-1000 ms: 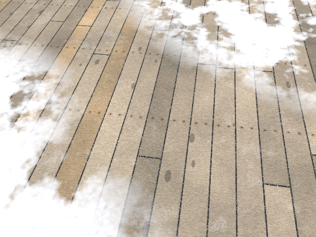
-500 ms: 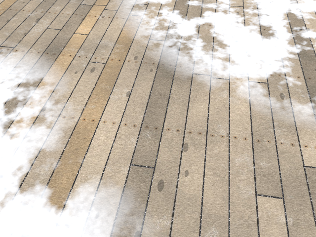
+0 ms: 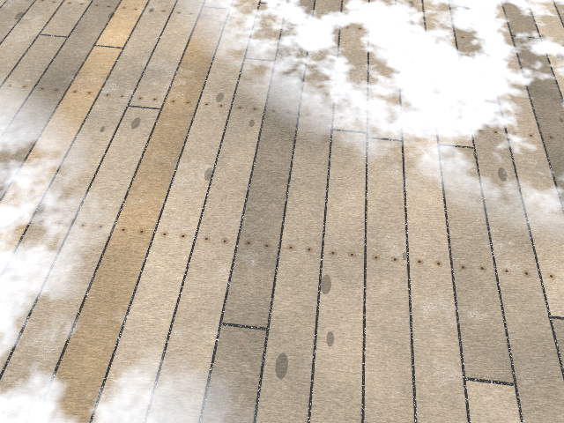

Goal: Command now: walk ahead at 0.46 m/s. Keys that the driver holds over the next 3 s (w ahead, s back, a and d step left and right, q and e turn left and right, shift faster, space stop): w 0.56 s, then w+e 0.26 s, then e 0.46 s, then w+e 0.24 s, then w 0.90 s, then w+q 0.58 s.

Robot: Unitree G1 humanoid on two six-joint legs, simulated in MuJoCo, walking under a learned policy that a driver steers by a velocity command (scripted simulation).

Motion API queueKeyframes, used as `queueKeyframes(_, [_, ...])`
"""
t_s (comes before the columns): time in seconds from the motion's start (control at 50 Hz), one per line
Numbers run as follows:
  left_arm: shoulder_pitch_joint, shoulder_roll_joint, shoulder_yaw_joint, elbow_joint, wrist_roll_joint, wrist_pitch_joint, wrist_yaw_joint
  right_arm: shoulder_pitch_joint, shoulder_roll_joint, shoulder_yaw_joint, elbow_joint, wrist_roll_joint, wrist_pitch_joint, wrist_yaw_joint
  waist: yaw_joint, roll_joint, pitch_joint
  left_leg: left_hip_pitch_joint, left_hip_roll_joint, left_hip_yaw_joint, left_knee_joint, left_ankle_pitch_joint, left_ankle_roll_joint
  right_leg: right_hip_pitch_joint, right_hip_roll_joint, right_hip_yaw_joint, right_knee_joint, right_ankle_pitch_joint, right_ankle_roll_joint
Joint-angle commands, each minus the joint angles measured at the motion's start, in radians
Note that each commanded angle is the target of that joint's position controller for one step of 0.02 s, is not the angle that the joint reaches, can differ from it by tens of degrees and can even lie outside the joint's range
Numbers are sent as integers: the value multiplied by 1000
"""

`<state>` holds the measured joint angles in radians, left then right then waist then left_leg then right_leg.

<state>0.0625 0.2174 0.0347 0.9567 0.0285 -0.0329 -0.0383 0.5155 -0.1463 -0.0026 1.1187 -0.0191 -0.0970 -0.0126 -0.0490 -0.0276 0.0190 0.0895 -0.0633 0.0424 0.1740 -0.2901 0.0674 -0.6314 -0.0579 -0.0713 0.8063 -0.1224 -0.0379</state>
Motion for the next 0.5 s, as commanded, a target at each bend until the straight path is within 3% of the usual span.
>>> queueKeyframes(0.02, [-158,17,-10,-104,-9,-12,2,56,-142,-21,-14,-1,-9,-8,-1,130,126,-79,240,-98,-35,592,110,15,46,-63,-157,42,-17])
queueKeyframes(0.08, [-76,56,5,-100,-10,-19,17,18,-166,-27,-14,-1,-13,-11,58,134,74,-23,265,-68,87,927,89,177,93,-72,-221,11,-78])
queueKeyframes(0.12, [187,98,31,-17,-11,-34,33,-15,-190,-36,-21,1,-5,-12,170,118,-66,-21,244,-35,391,1047,61,448,137,-71,-298,17,-119])
queueKeyframes(0.14, [339,142,50,26,6,-41,44,-21,-182,-34,-33,6,-3,-8,225,94,-148,-179,213,-23,619,818,51,683,44,25,-318,-25,-149])
queueKeyframes(0.16, [443,242,74,34,32,-43,49,50,-81,-15,-62,21,-1,3,192,-85,-279,-455,95,20,988,198,25,932,-258,432,-348,-178,-230])
queueKeyframes(0.18, [404,245,79,34,5,-29,36,97,-102,-31,-53,29,3,10,162,-156,-333,-661,-30,-74,1222,-225,23,970,-368,827,-535,-264,-340])
queueKeyframes(0.2, [270,188,67,15,-19,-28,32,-17,-150,-44,-81,9,8,7,113,-49,-149,-744,61,-111,1237,-121,39,816,-318,684,-570,-381,-297])
queueKeyframes(0.22, [190,113,48,-2,-25,-37,28,-104,-149,-46,-107,0,2,12,99,7,-37,-732,100,-101,1176,-31,41,651,-278,544,-608,-319,-265])
queueKeyframes(0.24, [162,73,36,3,-16,-47,27,-128,-129,-47,-110,-1,3,14,64,38,16,-680,130,-101,1115,11,40,542,-233,445,-635,-203,-231])
queueKeyframes(0.26, [177,38,23,21,-15,-56,31,-135,-117,-48,-112,-17,15,18,36,47,37,-621,149,-101,1065,24,32,464,-181,361,-645,-87,-196])
queueKeyframes(0.28, [196,38,20,37,-14,-63,35,-96,-86,-44,-106,-22,29,26,13,5,21,-579,154,-95,1030,20,20,432,-178,317,-653,-39,-197])
queueKeyframes(0.34, [274,58,19,65,-14,-83,38,-159,-83,-47,-130,-24,53,33,4,8,52,-632,166,-61,953,60,-4,428,-138,221,-672,110,-190])
queueKeyframes(0.36, [291,79,22,68,-15,-84,39,-208,-87,-47,-152,-25,57,36,9,-5,60,-672,174,-48,907,97,-15,437,-138,207,-688,107,-194])
queueKeyframes(0.42, [354,68,14,78,-19,-80,39,-357,-99,-45,-205,-18,59,41,43,-1,90,-747,176,-11,754,209,-37,489,-103,149,-694,235,-169])
queueKeyframes(0.5, [432,71,9,94,-19,-79,44,-511,-80,-31,-255,-3,52,45,93,-25,86,-701,134,41,521,311,-39,562,-91,107,-680,334,-140])
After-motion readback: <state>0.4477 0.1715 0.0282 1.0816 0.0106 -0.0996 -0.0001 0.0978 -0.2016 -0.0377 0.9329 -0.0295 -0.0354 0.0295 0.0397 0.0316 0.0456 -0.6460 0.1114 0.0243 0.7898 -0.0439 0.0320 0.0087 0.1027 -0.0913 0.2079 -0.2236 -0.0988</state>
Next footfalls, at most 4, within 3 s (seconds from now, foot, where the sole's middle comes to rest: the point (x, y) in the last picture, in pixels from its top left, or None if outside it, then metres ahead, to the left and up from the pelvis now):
0.14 right None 0.26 -0.08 -0.78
0.68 left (240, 387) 0.57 0.08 -0.78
1.16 right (318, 323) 0.74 -0.12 -0.78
1.70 left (256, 302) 0.80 0.04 -0.78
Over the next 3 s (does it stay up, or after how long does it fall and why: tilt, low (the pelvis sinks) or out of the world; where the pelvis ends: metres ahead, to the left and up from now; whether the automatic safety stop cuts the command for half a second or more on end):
stays up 1.23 -0.38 0.00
